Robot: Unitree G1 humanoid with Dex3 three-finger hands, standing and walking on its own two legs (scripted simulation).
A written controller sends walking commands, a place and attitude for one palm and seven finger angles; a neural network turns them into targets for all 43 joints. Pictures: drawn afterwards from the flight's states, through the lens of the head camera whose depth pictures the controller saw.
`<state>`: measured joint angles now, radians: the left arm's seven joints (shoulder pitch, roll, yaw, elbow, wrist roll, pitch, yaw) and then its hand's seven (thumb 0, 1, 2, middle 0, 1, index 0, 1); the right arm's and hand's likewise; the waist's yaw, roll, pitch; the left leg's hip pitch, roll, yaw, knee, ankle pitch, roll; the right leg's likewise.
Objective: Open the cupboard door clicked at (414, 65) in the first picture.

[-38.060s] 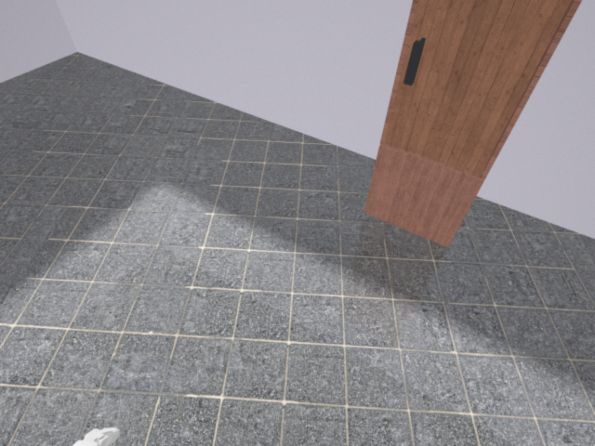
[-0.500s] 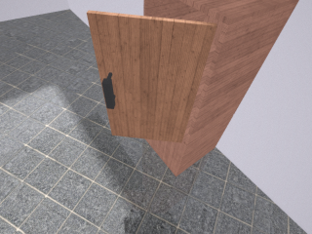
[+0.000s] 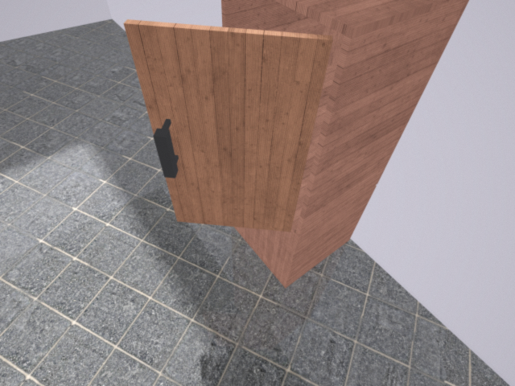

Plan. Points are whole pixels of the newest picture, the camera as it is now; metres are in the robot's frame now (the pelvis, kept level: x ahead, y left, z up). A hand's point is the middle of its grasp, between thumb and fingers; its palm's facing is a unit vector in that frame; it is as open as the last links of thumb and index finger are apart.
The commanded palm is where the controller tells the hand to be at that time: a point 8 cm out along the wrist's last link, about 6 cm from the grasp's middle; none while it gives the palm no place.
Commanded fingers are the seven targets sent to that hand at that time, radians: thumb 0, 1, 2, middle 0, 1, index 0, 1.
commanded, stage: come to a stop and stand still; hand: left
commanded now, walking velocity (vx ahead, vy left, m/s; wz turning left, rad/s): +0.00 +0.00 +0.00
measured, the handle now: (169, 148) +0.59 +0.24 -0.01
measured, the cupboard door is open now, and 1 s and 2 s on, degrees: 48 48 48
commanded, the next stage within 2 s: look again from close up in 0.64 s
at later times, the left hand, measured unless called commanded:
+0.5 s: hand out of the picture -0.02 +0.20 -0.17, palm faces +0.00 -0.98 -0.22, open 7.3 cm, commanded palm none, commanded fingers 0.00 0.90 0.90 -0.20 -0.30 -0.20 -0.30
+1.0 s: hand out of the picture -0.06 +0.17 -0.18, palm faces +0.02 -0.99 -0.15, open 7.3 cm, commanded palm none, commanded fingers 0.00 0.90 0.90 -0.20 -0.30 -0.20 -0.30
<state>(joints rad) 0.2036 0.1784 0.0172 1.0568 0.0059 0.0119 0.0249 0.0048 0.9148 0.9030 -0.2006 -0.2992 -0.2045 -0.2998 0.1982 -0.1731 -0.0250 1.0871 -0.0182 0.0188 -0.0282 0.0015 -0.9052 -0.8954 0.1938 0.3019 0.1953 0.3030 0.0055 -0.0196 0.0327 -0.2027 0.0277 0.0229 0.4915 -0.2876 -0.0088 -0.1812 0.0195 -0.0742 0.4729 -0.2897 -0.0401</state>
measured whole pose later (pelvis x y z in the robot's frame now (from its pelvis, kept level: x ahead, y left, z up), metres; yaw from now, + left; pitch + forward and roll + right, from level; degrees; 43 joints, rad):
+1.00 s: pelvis -0.05 +0.02 +0.00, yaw -1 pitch -1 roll +0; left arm 0.34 0.13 -0.01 1.11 0.01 -0.01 0.03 0.00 0.91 0.90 -0.20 -0.30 -0.20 -0.30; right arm 0.31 -0.13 0.01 1.11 -0.02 -0.02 -0.02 0.01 -0.91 -0.90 0.19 0.30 0.20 0.30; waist 0.01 -0.01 0.01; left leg -0.23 0.00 0.05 0.46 -0.20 0.02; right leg -0.23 -0.01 -0.05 0.46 -0.21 -0.02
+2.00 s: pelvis +0.06 +0.02 -0.01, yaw +0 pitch +0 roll +2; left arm 0.22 0.17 0.04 1.01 0.02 -0.03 0.02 0.02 0.95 0.90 -0.20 -0.30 -0.20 -0.30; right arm 0.44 -0.08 0.02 1.13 -0.02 -0.05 -0.03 0.00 -0.90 -0.90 0.20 0.30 0.20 0.30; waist -0.02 -0.01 0.06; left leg -0.11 -0.03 0.06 0.46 -0.35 0.02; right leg -0.35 -0.05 -0.09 0.56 -0.18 -0.03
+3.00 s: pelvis +0.06 +0.02 +0.00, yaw +0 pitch +0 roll +0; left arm 0.32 0.14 -0.01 1.09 0.01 -0.04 0.05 0.01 0.92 0.90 -0.20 -0.30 -0.21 -0.30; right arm 0.30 -0.15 0.00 1.10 -0.02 -0.01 -0.03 0.02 -0.94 -0.90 0.20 0.30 0.20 0.30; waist -0.01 0.02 -0.01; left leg -0.22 0.04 0.06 0.55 -0.32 -0.01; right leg -0.14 0.03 -0.04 0.51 -0.37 -0.04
